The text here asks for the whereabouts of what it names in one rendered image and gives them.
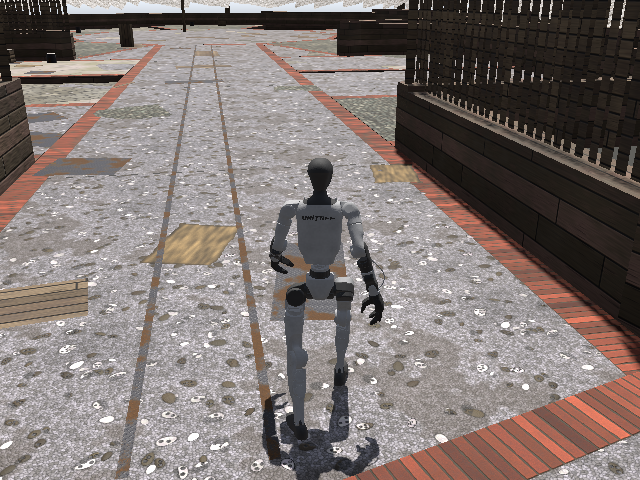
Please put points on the robot right shin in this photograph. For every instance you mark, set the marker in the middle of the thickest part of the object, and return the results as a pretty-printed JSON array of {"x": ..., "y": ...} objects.
[{"x": 341, "y": 342}]

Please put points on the robot right hand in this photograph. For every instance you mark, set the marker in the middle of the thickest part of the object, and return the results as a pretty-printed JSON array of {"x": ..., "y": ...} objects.
[{"x": 379, "y": 307}]

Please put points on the robot left shin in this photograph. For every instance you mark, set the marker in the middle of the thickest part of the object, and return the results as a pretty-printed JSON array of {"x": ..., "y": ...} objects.
[{"x": 297, "y": 387}]

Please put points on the robot right upper arm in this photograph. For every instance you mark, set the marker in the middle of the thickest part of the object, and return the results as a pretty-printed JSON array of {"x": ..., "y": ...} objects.
[{"x": 352, "y": 213}]

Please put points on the robot left upper arm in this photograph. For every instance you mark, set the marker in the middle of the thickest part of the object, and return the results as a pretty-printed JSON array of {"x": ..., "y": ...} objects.
[{"x": 284, "y": 221}]

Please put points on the robot shin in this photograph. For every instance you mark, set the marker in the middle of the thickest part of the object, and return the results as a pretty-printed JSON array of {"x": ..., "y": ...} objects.
[
  {"x": 297, "y": 387},
  {"x": 341, "y": 342}
]

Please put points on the robot left hand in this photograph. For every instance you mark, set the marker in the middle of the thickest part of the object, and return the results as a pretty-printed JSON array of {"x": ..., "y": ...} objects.
[{"x": 283, "y": 260}]

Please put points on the left robot forearm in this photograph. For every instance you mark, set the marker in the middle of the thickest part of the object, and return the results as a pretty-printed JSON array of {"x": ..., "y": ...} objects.
[{"x": 274, "y": 255}]

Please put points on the right robot forearm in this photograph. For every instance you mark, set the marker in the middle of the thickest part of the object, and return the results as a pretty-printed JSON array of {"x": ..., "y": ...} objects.
[{"x": 368, "y": 274}]

